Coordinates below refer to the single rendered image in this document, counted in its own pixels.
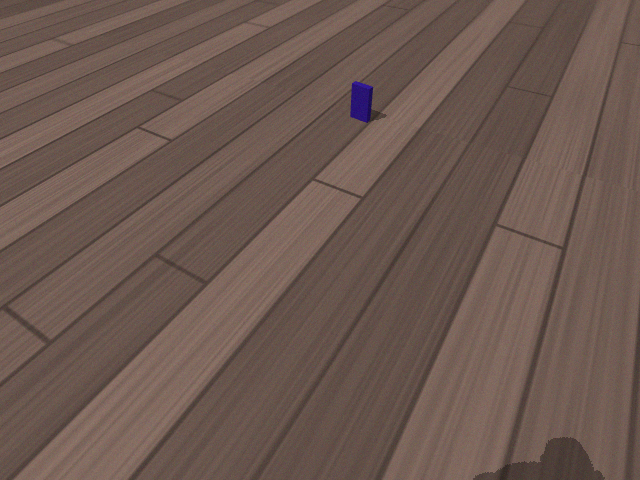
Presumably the carton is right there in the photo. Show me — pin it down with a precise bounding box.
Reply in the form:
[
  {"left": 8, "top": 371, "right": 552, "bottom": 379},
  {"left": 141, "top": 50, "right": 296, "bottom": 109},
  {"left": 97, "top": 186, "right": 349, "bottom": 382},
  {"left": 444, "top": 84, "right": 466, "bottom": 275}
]
[{"left": 350, "top": 81, "right": 373, "bottom": 123}]

